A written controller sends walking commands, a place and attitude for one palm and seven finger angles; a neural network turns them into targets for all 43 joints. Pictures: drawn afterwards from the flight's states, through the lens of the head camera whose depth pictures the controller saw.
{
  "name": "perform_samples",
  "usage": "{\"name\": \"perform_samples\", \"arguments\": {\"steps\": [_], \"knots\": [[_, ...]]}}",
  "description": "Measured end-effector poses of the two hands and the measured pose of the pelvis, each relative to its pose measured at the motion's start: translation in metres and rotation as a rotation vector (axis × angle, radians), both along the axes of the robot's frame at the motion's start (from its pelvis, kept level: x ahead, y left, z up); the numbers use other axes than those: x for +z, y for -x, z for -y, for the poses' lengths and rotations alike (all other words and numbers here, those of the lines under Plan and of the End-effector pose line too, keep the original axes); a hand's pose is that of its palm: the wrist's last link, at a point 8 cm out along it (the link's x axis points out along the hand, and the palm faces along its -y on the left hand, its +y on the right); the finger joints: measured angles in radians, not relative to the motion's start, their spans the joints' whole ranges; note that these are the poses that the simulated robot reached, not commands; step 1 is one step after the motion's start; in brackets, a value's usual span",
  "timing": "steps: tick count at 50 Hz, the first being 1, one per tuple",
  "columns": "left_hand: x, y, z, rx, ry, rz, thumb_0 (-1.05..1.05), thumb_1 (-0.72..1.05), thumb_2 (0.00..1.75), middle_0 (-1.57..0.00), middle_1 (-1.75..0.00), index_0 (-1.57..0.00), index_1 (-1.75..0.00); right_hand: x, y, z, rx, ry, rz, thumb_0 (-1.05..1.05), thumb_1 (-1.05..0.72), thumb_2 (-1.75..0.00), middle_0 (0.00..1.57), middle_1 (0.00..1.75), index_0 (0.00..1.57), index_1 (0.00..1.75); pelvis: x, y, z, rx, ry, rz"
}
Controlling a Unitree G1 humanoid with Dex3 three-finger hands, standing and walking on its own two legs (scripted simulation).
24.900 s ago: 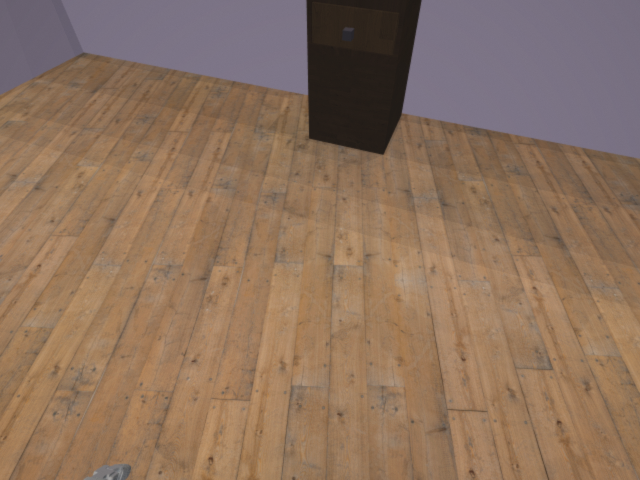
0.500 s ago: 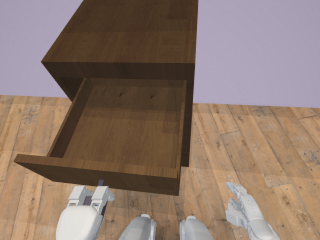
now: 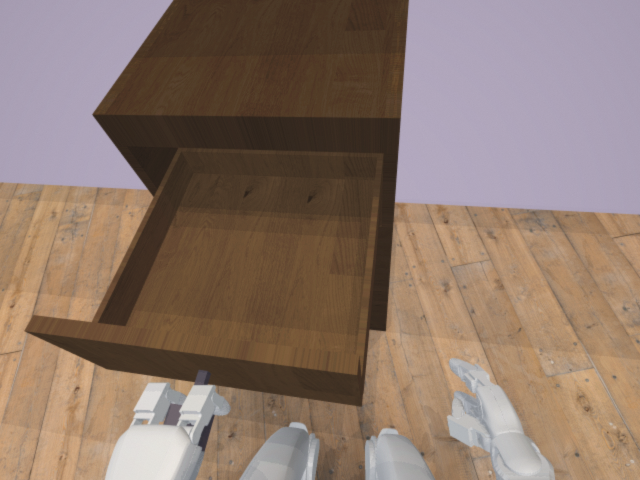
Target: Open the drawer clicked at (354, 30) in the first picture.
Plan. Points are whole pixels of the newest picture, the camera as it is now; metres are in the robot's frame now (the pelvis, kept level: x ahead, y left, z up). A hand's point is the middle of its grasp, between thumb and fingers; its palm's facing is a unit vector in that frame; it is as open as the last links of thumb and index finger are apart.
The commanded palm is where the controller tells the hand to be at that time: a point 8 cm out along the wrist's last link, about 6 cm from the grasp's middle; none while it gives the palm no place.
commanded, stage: open the thumb to release the handle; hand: left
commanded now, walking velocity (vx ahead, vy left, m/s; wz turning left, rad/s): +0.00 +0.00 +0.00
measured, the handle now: (193, 408) +0.21 +0.18 -0.02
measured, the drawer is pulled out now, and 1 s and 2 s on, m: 0.30 0.30 0.30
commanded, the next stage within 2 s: lift the hand off the handle in 0.56 s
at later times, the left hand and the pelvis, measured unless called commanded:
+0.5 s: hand (178, 460) +0.15 +0.19 -0.03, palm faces -0.10 -0.14 -0.98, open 11.2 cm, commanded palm +0.13 +0.20 +0.02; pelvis -0.02 +0.00 +0.00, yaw +0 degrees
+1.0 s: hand (184, 441) +0.17 +0.19 -0.03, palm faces -0.09 -0.15 -0.98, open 13.7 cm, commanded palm +0.15 +0.19 +0.03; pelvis -0.02 +0.02 +0.01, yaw -1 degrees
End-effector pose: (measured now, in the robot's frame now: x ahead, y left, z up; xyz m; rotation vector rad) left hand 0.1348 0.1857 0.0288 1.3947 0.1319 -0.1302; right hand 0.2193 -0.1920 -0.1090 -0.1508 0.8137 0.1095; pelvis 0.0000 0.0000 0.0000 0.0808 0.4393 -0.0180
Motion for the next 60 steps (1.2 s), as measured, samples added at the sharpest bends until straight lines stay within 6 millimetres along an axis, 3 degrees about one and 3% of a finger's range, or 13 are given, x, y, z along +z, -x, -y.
{"name": "perform_samples", "arguments": {"steps": [15, 28, 34, 42, 49, 60], "knots": [[-0.003, -0.003, -0.003, -0.017, -0.022, 0.063, 0.03, 0.39, 0.68, -0.3, -1.29, -0.33, -1.3, -0.009, 0.018, 0.01, -0.014, 0.045, -0.021, 0.01, -0.91, -0.9, 0.2, 0.29, 0.19, 0.3, -0.006, 0.012, -0.004, 0.011, 0.01, 0.006], [-0.003, -0.004, -0.009, 0.004, -0.028, 0.059, 0.0, -0.23, 0.41, -0.32, -1.23, -0.32, -1.23, 0.002, 0.047, 0.018, -0.067, 0.071, -0.05, 0.01, -0.91, -0.9, 0.2, 0.29, 0.2, 0.3, 0.005, 0.022, -0.005, 0.013, 0.025, 0.037], [-0.003, -0.003, -0.01, -0.005, -0.018, 0.06, 0.0, -0.41, 0.33, -0.32, -1.21, -0.32, -1.22, 0.007, 0.05, 0.02, -0.079, 0.087, -0.044, 0.01, -0.91, -0.9, 0.2, 0.29, 0.2, 0.3, 0.007, 0.023, -0.009, 0.011, 0.032, 0.042], [-0.005, -0.007, -0.01, -0.018, -0.022, 0.072, 0.0, -0.47, 0.3, -0.31, -1.2, -0.33, -1.22, 0.011, 0.046, 0.014, -0.072, 0.094, -0.028, 0.01, -0.91, -0.9, 0.2, 0.29, 0.19, 0.3, 0.007, 0.023, -0.016, 0.014, 0.043, 0.046], [-0.006, -0.021, -0.009, -0.017, -0.021, 0.084, 0.0, -0.48, 0.3, -0.31, -1.2, -0.34, -1.22, 0.015, 0.042, 0.004, -0.073, 0.083, -0.025, 0.01, -0.91, -0.9, 0.2, 0.29, 0.2, 0.3, 0.01, 0.02, -0.02, 0.014, 0.049, 0.046], [0.014, -0.018, -0.012, 0.005, -0.001, 0.074, 0.0, -0.48, 0.3, -0.31, -1.2, -0.33, -1.2, 0.036, 0.038, -0.004, -0.064, 0.068, -0.017, 0.01, -0.91, -0.9, 0.2, 0.29, 0.2, 0.3, 0.025, 0.01, -0.025, 0.005, 0.054, 0.069]]}}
